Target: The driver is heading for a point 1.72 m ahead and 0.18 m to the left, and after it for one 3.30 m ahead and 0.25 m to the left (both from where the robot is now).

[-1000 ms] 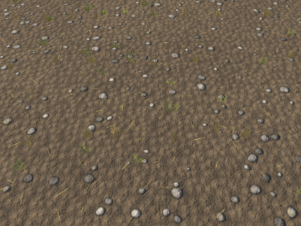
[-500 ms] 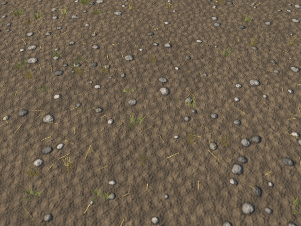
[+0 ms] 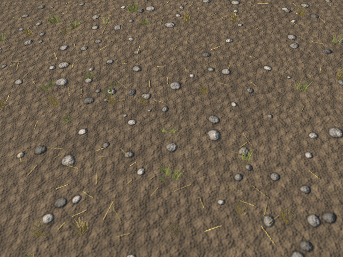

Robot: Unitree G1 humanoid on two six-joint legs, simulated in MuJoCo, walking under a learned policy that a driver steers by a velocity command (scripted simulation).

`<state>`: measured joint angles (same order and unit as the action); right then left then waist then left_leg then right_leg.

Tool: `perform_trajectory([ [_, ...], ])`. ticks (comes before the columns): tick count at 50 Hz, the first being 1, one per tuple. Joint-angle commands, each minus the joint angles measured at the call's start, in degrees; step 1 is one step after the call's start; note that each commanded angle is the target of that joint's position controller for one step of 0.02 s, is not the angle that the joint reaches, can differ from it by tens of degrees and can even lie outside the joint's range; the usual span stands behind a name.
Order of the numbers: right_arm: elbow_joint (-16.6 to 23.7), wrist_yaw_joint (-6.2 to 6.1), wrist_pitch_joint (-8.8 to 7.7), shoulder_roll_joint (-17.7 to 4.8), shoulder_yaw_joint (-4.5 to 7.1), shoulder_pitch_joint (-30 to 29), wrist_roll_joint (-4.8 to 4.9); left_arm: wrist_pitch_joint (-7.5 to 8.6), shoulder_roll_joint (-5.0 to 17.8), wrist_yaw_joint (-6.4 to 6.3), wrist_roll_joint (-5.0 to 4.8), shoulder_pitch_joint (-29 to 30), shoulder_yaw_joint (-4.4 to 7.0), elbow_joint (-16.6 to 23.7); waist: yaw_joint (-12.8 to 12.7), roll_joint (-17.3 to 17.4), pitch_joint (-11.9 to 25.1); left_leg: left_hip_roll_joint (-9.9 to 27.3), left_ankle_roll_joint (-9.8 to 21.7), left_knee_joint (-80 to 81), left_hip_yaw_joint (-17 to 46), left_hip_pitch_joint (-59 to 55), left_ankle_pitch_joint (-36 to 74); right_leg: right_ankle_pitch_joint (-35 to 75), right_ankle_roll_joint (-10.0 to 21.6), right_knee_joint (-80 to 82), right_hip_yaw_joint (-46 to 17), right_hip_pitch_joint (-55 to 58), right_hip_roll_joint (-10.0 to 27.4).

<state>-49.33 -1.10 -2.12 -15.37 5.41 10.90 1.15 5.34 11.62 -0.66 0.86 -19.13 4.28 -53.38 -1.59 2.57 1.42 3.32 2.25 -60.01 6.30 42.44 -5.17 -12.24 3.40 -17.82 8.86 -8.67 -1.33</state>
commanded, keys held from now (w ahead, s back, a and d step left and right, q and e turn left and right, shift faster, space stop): q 0.34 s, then no key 0.66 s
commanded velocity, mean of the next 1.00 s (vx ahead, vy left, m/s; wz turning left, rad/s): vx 0.09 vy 0.00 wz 0.30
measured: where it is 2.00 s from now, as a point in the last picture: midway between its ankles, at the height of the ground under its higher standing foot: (158, 222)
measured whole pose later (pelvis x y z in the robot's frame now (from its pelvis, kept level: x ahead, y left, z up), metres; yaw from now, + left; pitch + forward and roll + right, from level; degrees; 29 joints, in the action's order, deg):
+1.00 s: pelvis +0.21 -0.01 -0.01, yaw +17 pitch +0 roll +0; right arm -42.3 -0.7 0.9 -12.8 3.6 11.3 -0.7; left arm 1.6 12.0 -0.9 0.5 -10.1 1.8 -47.2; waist 0.3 0.0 -1.2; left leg -2.9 -0.2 -31.3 5.5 17.8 -13.1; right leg -18.6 0.5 -32.5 -0.5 -13.7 -0.4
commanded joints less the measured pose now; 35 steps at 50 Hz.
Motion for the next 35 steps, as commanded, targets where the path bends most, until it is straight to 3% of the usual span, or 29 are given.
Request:
perform_trajectory([
  [1,4.21,0.64,-0.11,0.02,-0.16,-0.72,-0.56,0.4,7.61,-1.63,-0.03,6.58,1.23,3.97,3.08,-6.6,-1.48,-0.15,-0.58,10.29,-2.48,-2.38,8.39,36.25,3.2,5.02,-2.32,-0.98,13.78],
  [4,7.32,2.04,0.22,1.66,-1.05,-7.33,-1.04,-0.57,9.16,-2.87,-0.83,4.95,1.36,3.02,0.83,-6.8,-1.54,-0.94,-0.64,18.9,-6.84,-6.65,12.38,37.39,2.79,2.79,0.9,0.15,14.05],
  [7,9.79,3.26,0.65,-0.27,-0.62,-8.71,-1.05,-1.68,11.33,-3.11,-1.81,4.79,2.08,2.78,0.69,-7.46,-0.71,-1.6,0.74,22.62,-8.36,-7.6,5.48,41.01,3.24,-2.1,1.08,5.9,16.55],
  [10,9.97,3.86,0.39,-3.86,0.84,-2.67,-0.85,-2.65,13.17,-3.24,-2.81,7.21,2.96,4.08,3.88,-8.37,2.83,-5.79,4.17,27.83,-11.52,-15.94,-2.02,52.04,1.77,-15.17,1.39,8.69,16.42],
  [11,8.58,3.43,0.03,-6.51,2.1,3.72,-0.8,-2.9,12.76,-3.02,-2.89,7.45,2.82,4.45,7.12,-5.75,6.08,-7.49,6.36,34.9,-10.88,-25.96,6.02,47.53,-0.57,-26.51,2.64,5.9,13.45],
  [12,8.71,2.12,0.07,-12.45,3.65,7.32,-1.14,-2.48,10.35,-2.47,-0.78,5.65,1.88,5.86,7.41,3.75,11.51,2.71,10.92,33.04,3.55,-42.7,34.67,19.29,-4.46,-44.64,2.9,-9.12,8.8],
  [13,11.01,1.85,0.09,-16.25,3.7,4.06,-1.93,-1.56,6.15,-0.85,1.04,-0.88,0.11,7.73,1.38,13.19,20.71,18.4,25.97,32.6,29.69,-60.1,48.61,-29.06,-7.47,-64.79,-5.55,-28.7,-2.51],
  [14,12.25,1.92,0.97,-12.29,2.64,5.7,-2.44,-0.6,10.22,0.5,-0.43,2.52,0.93,7.31,5.68,4.51,25.19,17.16,24.97,36.42,28.2,-57.34,35.77,-26.19,-6.02,-67.83,-16.04,-30.84,-0.42],
  [15,13.41,1.96,1.02,-9.65,1.9,0.85,-1.96,-1.03,10.82,0.46,-1.86,8.12,1.02,9.26,5.0,1.53,18.7,14.35,21.22,37.71,21.67,-51.15,27.65,-20.56,-5.25,-65.7,-15.59,-33.02,1.31],
  [16,13.59,1.83,1.32,-7.37,1.38,-2.65,-0.57,-1.95,9.83,-0.38,-1.24,9.5,1.09,8.84,2.87,-4.38,11.53,10.91,17.26,39.09,16.24,-42.37,21.92,-16.58,-5.6,-59.7,-14.59,-33.0,3.35],
  [17,13.94,1.51,1.6,-5.74,0.89,-3.99,-0.04,-3.08,10.33,-1.36,-0.29,10.07,1.43,8.8,1.87,-3.56,8.62,8.91,15.28,40.09,14.08,-35.6,17.4,-14.39,-5.82,-54.55,-14.27,-30.65,4.54],
  [18,14.13,1.51,1.77,-5.45,0.81,-4.47,-0.49,-4.11,9.97,-1.54,-0.16,9.27,1.51,8.75,0.54,-1.83,7.19,7.19,14.37,41.01,12.5,-29.95,15.42,-12.97,-5.66,-51.5,-13.57,-26.62,4.67],
  [20,14.49,1.21,1.74,-6.36,1.01,-4.57,-1.5,-4.9,8.02,-1.83,-0.36,8.13,1.14,8.97,-0.35,0.84,7.41,5.45,13.99,41.13,10.3,-25.85,18.62,-11.4,-6.21,-45.96,-12.02,-22.88,3.61],
  [22,14.35,0.47,1.73,-7.17,1.15,-3.18,-1.57,-5.01,7.36,-2.24,-0.53,8.85,0.77,9.54,0.13,1.89,9.1,5.57,13.73,40.56,9.86,-26.48,18.97,-9.67,-6.94,-41.25,-12.27,-21.88,3.55],
  [24,14.58,-0.19,2.24,-7.36,1.06,-3.24,-1.51,-5.4,7.23,-2.38,-0.63,10.12,0.49,9.96,0.68,2.8,9.59,5.19,12.53,41.05,9.86,-25.78,10.79,-7.09,-7.18,-37.47,-12.53,-20.28,3.89],
  [27,14.79,-0.47,2.85,-6.59,0.51,-3.85,-1.84,-5.84,7.56,-2.26,-0.88,12.04,0.4,10.6,1.56,4.58,7.46,4.57,11.21,42.5,10.93,-23.22,-3.11,-5.74,-7.07,-31.97,-12.27,-17.28,3.91],
  [30,14.25,-0.19,3.0,-5.23,-0.31,-3.19,-2.03,-5.28,7.48,-1.61,-0.96,12.2,0.24,10.73,2.11,5.61,5.95,4.77,10.26,41.33,12.59,-23.75,-7.73,-6.83,-6.33,-24.3,-11.46,-13.43,3.44],
  [32,13.67,-0.09,3.11,-3.56,-1.24,-2.96,-1.65,-4.57,6.16,-0.67,-0.65,9.83,-0.08,9.76,0.31,4.88,5.29,3.29,7.71,38.68,11.88,-22.76,-8.54,-0.17,-4.57,-11.49,-9.55,-6.07,2.27],
  [33,12.81,-0.06,2.91,-2.68,-1.57,-0.44,-1.72,-4.31,7.11,-0.18,0.19,9.09,-0.04,9.53,0.67,3.32,5.27,1.61,5.18,37.01,10.83,-21.68,-9.65,3.99,-3.39,-8.26,-11.11,-2.01,4.05],
  [34,12.58,0.01,2.48,-1.85,-1.76,2.07,-2.31,-4.18,10.95,-0.06,1.27,8.69,0.52,10.09,2.86,-3.31,5.07,-2.48,2.15,30.97,7.1,-18.65,-13.43,12.23,-0.52,-6.97,-17.99,0.66,11.16],
  [35,13.61,0.33,2.11,-1.8,-1.49,2.59,-1.84,-4.19,12.22,0.06,1.27,11.07,0.95,9.46,5.82,-14.99,3.63,-6.66,-0.08,29.56,-0.15,-20.49,-15.83,8.45,4.32,-3.84,-23.23,-5.77,14.99],
])
Velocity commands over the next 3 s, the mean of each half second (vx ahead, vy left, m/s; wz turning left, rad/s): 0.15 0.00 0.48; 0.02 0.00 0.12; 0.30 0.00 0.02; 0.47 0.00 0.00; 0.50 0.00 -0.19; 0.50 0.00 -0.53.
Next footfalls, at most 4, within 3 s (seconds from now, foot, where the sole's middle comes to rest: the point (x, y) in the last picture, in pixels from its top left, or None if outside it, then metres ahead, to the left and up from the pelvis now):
0.22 left None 0.25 0.12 -0.78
0.66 right None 0.27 -0.11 -0.78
1.72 right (189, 217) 0.67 0.01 -0.78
2.28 left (121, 172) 0.89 0.32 -0.78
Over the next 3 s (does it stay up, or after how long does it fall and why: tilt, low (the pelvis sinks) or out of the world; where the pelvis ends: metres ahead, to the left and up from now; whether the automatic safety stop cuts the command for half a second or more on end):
stays up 1.14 0.16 -0.01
